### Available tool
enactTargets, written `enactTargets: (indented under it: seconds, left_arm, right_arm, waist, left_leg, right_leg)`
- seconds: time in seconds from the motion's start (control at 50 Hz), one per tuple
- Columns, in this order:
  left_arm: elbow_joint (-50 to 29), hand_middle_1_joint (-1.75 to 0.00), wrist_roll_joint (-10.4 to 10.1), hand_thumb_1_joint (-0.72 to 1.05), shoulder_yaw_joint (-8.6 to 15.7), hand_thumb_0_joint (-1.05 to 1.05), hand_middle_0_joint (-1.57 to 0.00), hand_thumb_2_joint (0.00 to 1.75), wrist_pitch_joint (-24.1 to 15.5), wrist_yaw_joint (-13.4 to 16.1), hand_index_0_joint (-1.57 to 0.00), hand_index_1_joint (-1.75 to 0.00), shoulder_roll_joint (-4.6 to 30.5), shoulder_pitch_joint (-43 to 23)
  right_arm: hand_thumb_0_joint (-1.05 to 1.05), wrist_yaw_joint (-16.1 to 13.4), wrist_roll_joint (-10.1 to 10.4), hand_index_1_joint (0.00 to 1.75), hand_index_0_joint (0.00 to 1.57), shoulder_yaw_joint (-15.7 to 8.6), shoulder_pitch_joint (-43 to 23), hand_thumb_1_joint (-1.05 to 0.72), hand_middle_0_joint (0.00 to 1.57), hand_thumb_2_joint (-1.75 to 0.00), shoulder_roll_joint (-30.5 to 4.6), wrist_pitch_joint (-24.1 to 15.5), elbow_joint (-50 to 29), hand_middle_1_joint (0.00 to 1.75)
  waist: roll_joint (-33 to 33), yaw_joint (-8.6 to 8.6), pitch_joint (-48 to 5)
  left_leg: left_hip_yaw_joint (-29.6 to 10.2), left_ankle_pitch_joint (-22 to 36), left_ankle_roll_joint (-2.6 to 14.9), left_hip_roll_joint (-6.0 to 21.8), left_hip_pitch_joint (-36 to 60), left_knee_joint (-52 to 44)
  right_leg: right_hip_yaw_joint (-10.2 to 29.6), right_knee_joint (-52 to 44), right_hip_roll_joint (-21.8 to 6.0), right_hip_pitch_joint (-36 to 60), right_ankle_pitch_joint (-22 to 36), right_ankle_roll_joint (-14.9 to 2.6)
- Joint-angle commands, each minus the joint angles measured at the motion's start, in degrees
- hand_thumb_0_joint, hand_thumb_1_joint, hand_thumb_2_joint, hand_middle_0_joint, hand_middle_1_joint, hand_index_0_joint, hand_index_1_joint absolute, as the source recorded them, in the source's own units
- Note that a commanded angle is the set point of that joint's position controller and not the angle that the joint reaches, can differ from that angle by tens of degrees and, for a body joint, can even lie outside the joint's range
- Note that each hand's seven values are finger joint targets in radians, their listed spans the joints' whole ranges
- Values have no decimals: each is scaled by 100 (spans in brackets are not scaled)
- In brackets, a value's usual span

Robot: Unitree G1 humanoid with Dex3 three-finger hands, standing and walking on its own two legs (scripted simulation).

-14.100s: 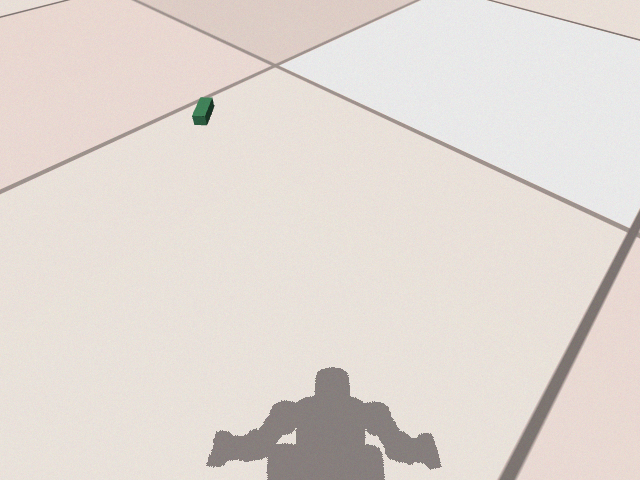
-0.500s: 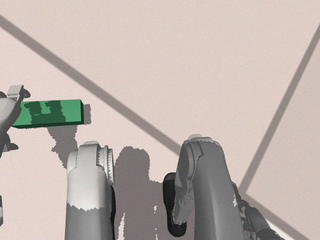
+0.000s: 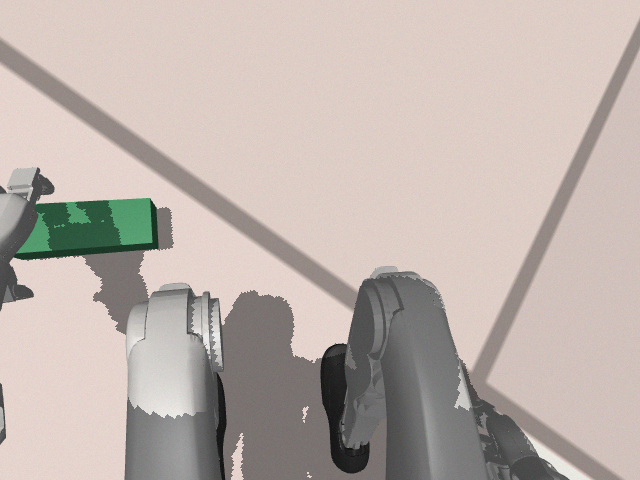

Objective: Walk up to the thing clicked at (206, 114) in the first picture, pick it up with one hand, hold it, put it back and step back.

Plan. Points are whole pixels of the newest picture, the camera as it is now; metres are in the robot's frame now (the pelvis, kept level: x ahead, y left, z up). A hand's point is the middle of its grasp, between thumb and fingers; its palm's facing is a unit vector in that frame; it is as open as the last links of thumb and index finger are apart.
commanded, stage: rise first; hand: left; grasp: from above
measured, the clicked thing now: (86, 228) +0.42 +0.31 -0.30
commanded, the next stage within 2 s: approach in 1.30 s
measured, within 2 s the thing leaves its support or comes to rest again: neither
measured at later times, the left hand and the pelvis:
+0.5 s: hand (22, 242) +0.38 +0.34 -0.19, palm faces -0.46 -0.10 -0.88, open 14.1 cm; pelvis +0.00 +0.00 -0.01, yaw +0 degrees
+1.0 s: hand (14, 236) +0.39 +0.35 -0.17, palm faces -0.44 -0.09 -0.90, open 14.2 cm; pelvis +0.00 +0.00 -0.01, yaw -1 degrees
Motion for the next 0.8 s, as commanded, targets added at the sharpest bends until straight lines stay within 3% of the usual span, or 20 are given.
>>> enactTargets:
  seconds: [0.0, 0.2, 0.32, 0.4, 0.5, 0.66, 0.74, 0.78]
  left_arm:
    - [-644, -104, -104, -58, 209, 0, -6, 104, -1, 310, -6, -104, 1623, -1335]
    - [-263, -105, -42, -58, 211, 0, -6, 103, 194, 370, -6, -105, 1744, -1523]
    - [-160, -106, -100, -57, 144, 0, -6, 103, 227, 269, -6, -106, 1720, -1501]
    - [-193, -105, -105, -57, 210, 0, -6, 103, 184, 225, -6, -105, 1840, -1491]
    - [-469, -105, -146, -58, 306, 0, -6, 103, 128, 207, -6, -105, 1964, -1401]
    - [-741, -103, -192, -59, 259, 0, -6, 105, 115, 134, -5, -105, 1823, -1389]
    - [-567, -103, -146, -60, 80, 0, -6, 106, 131, 93, -5, -105, 1710, -1508]
    - [-614, -103, -151, -61, 149, 0, -6, 107, 142, 97, -5, -105, 1748, -1474]
  right_arm:
    - [0, -61, 19, 30, 20, -416, 1014, -91, 20, -90, -1395, -34, -90, 30]
    - [0, -41, -48, 30, 20, -314, 1021, -91, 20, -90, -1427, -122, -60, 30]
    - [0, -40, -71, 30, 20, -279, 1031, -91, 20, -90, -1407, -152, -58, 30]
    - [0, -26, -103, 30, 20, -246, 1060, -91, 20, -90, -1456, -144, -51, 30]
    - [0, -8, -77, 30, 20, -280, 1072, -91, 20, -90, -1458, -134, -72, 30]
    - [0, 24, -34, 30, 20, -347, 1083, -91, 20, -90, -1482, -85, -105, 30]
    - [0, 23, -22, 30, 20, -309, 1123, -91, 20, -90, -1458, -87, -87, 30]
    - [0, 7, -4, 30, 20, -314, 1128, -91, 20, -90, -1457, -92, -80, 30]
  waist:
    - [1666, 59, -3740]
    - [1535, -74, -3666]
    - [1398, -49, -3622]
    - [1538, -89, -3617]
    - [1655, 9, -3806]
    - [1756, -14, -3818]
    - [1581, -124, -3608]
    - [1551, -37, -3677]
  left_leg:
    - [161, 1451, 52, -170, 3156, -1632]
    - [226, 1273, 111, -200, 2852, -1492]
    - [246, 1169, 120, -217, 2703, -1451]
    - [221, 1353, 108, -217, 2784, -1395]
    - [198, 1453, 79, -193, 2943, -1416]
    - [152, 1547, 63, -173, 3052, -1472]
    - [163, 1446, 85, -177, 2940, -1407]
    - [190, 1446, 88, -187, 2901, -1438]
  right_leg:
    - [-277, -1108, 237, 1396, 1175, -157]
    - [-279, -1102, 246, 1507, 1111, -131]
    - [-264, -1133, 260, 1550, 1046, -147]
    - [-279, -1043, 242, 1568, 1191, -119]
    - [-293, -1011, 263, 1590, 1278, -153]
    - [-329, -1042, 252, 1506, 1310, -132]
    - [-301, -1087, 252, 1443, 1274, -146]
    - [-288, -1122, 257, 1541, 1286, -143]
